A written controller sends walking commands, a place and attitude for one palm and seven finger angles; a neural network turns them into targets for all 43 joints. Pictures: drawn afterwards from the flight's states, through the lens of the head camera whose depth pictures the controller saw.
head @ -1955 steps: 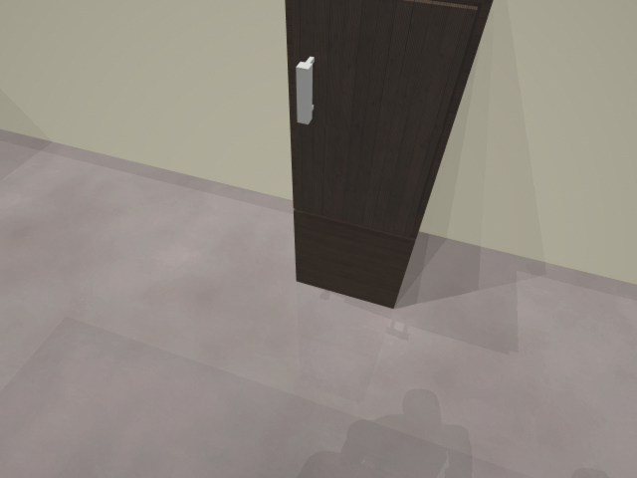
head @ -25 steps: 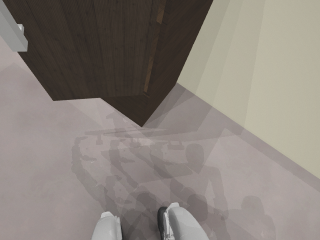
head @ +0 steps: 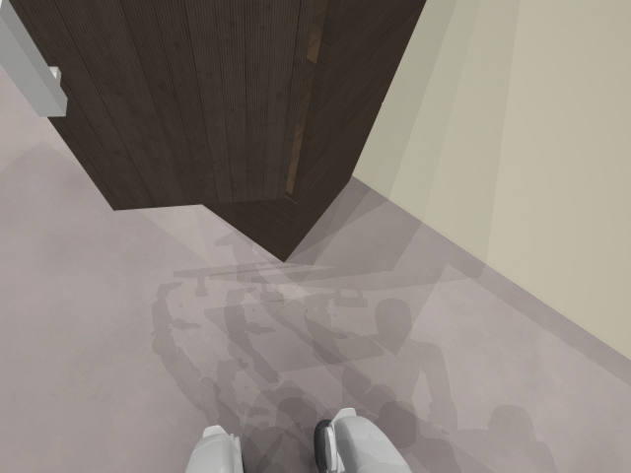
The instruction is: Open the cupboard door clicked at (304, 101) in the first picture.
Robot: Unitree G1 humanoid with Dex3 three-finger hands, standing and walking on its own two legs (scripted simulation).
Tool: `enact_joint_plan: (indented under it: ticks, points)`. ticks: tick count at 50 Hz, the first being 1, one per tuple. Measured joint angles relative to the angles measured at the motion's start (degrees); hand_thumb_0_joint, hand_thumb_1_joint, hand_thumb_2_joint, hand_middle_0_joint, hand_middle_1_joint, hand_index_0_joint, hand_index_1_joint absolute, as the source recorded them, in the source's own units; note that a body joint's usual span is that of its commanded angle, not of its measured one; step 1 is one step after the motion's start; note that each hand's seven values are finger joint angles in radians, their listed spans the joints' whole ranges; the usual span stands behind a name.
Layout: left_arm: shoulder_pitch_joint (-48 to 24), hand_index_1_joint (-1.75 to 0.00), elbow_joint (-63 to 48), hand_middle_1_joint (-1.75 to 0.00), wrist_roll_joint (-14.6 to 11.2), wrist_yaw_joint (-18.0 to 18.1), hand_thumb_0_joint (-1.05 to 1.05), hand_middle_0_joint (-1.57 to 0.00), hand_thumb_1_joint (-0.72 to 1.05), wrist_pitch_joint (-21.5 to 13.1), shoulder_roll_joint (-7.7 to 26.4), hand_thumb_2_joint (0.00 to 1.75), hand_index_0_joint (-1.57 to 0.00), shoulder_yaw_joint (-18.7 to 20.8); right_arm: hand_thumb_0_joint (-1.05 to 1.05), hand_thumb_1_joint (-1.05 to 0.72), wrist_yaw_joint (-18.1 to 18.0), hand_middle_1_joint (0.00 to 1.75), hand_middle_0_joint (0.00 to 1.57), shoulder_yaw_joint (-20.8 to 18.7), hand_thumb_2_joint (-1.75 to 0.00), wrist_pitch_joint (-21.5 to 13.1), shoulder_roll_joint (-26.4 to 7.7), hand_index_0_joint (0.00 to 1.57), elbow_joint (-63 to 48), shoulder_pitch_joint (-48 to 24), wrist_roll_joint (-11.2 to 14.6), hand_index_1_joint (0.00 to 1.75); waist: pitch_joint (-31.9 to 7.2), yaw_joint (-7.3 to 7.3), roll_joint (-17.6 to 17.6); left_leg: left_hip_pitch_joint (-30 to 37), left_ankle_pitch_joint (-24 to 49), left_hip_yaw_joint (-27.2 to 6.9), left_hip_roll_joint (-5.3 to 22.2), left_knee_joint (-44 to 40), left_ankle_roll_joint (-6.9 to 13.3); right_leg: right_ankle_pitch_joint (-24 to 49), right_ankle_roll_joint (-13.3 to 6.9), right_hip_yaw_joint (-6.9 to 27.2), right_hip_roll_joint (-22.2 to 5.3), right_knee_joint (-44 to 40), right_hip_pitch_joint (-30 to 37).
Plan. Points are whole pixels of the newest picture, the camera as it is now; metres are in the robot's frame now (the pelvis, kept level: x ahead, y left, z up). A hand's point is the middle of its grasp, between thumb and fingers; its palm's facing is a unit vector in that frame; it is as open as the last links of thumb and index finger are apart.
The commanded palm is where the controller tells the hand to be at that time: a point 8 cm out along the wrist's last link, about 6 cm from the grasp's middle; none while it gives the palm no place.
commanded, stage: move the hooked fingers beside the handle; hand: left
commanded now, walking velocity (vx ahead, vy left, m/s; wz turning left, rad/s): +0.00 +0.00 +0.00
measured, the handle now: (26, 47) +0.57 +0.26 +0.11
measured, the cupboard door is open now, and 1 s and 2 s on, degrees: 44 44 44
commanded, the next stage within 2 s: slide the fingers in behind the handle in 0.38 s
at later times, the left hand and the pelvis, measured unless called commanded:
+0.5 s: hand out of the picture +0.52 +0.31 +0.12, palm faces +0.06 -1.00 +0.00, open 14.0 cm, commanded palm +0.51 +0.35 +0.11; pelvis -0.01 +0.00 -0.01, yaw +0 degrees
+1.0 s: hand out of the picture +0.52 +0.28 +0.11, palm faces +0.04 -1.00 +0.01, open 14.0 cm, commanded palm +0.50 +0.32 +0.11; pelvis +0.00 +0.00 +0.00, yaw +0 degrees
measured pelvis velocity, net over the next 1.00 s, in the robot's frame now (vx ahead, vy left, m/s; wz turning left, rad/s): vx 0.00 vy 0.00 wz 0.00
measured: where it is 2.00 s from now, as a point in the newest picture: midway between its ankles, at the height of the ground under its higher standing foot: outside the picture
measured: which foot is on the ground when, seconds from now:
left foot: down 0.00-1.00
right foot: down 0.00-1.00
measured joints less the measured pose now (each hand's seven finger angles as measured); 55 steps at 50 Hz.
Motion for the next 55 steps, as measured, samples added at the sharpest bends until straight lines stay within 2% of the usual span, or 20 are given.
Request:
enact_joint_plan:
  ticks: [4, 9, 13, 20, 26, 34, 44, 51, 55]
  points:
    - [-1.0, -1.20, 0.1, -1.20, -0.2, -0.8, -0.01, -0.30, -0.50, -0.3, 0.8, 0.30, -0.30, -0.5, 0.01, -0.91, -0.4, 0.30, 0.21, 0.0, -0.90, 0.0, -0.2, 0.21, 0.5, -0.1, 0.1, 0.30, 0.3, 0.11, -0.2, -0.9, 0.2, -0.3, 0.0, 0.4, -0.2, 0.0, -0.2, -0.3, 0.0, 0.5, -0.8]
    - [-1.9, -1.20, -0.3, -1.20, -0.9, -1.7, -0.01, -0.30, -0.50, -0.1, 0.3, 0.30, -0.30, -1.7, 0.01, -0.91, -0.5, 0.30, 0.21, 0.0, -0.90, 0.1, -0.2, 0.21, 1.3, 0.2, 0.1, 0.30, 0.3, 0.38, -0.3, -1.6, 0.5, -0.7, -0.1, 0.4, -0.3, 0.2, -0.3, -0.6, -0.1, 0.5, -1.3]
    - [-2.6, -1.20, 0.3, -1.20, -0.5, -1.3, -0.01, -0.30, -0.50, 0.4, 0.3, 0.30, -0.30, -2.0, 0.01, -0.91, -0.6, 0.30, 0.21, 0.2, -0.90, 0.0, -0.3, 0.21, 1.4, 0.4, 0.1, 0.30, 0.3, -0.05, -0.2, -2.0, 0.6, -0.9, -0.1, 0.6, -0.3, 0.3, -0.4, -0.8, 0.0, 0.6, -1.6]
    - [-3.8, -1.20, 1.2, -1.20, 1.2, 0.0, -0.01, -0.30, -0.50, 0.3, 2.2, 0.30, -0.30, -0.8, 0.01, -0.91, -0.9, 0.30, 0.21, 0.6, -0.90, -0.6, -0.1, 0.21, 0.9, 0.3, 0.0, 0.30, 0.6, -1.36, -0.1, -3.3, 0.4, -0.7, 0.2, 1.5, -0.2, 0.5, -0.3, -0.5, 0.3, 1.2, -2.9]
    - [-3.4, -1.20, 0.9, -1.20, 0.9, -0.7, -0.01, -0.30, -0.50, 0.7, 3.3, 0.30, -0.30, -0.2, 0.01, -0.91, -0.6, 0.30, 0.21, 0.7, -0.90, -0.3, 0.3, 0.21, 0.9, 1.1, 0.1, 0.30, 0.5, -1.39, 0.1, -3.5, 0.3, -0.3, 0.3, 1.6, 0.0, 0.5, -0.1, -0.1, 0.3, 1.2, -3.3]
    - [-2.0, -1.20, -0.5, -1.20, -0.5, -1.2, -0.01, -0.30, -0.50, 1.0, 1.2, 0.30, -0.30, -0.8, 0.01, -0.91, 0.1, 0.30, 0.21, 0.7, -0.90, 0.0, 0.7, 0.21, 1.5, 2.0, -0.1, 0.30, -0.1, -0.55, 0.0, -2.9, 0.2, -0.3, 0.0, 1.1, 0.2, 0.5, 0.1, -0.1, 0.1, 0.5, -2.5]
    - [0.8, -1.20, -4.3, -1.20, -1.6, 1.5, -0.01, -0.30, -0.50, 0.3, -5.0, 0.30, -0.30, -3.0, 0.01, -0.91, 0.8, 0.30, 0.21, -0.4, -0.90, 0.0, 0.8, 0.21, 1.7, 1.4, -0.7, 0.30, -1.0, 0.28, -0.1, -0.6, 0.2, -0.3, -0.3, 0.0, 0.2, 0.5, 0.3, -0.1, -0.1, -0.7, -0.2]
    - [1.9, -1.20, -4.4, -1.20, -1.1, 4.3, -0.01, -0.30, -0.50, -0.5, -6.9, 0.30, -0.30, -3.2, 0.01, -0.91, 0.9, 0.30, 0.21, -0.7, -0.90, -0.4, 0.8, 0.21, 1.1, 0.6, -0.7, 0.30, -0.9, 0.16, 0.1, 0.7, 0.2, 0.0, -0.3, -0.4, 0.2, 0.3, 0.2, 0.2, -0.1, -0.7, 0.9]
    - [2.4, -1.20, -4.5, -1.20, -1.6, 4.6, -0.01, -0.30, -0.50, -1.2, -7.6, 0.30, -0.30, -3.4, 0.01, -0.91, 0.9, 0.30, 0.21, -0.7, -0.90, -0.4, 0.9, 0.21, 1.3, 0.5, -0.6, 0.30, -0.9, 0.48, 0.2, 1.3, 0.2, 0.2, -0.3, -0.7, 0.1, 0.2, 0.1, 0.4, -0.1, -0.6, 1.2]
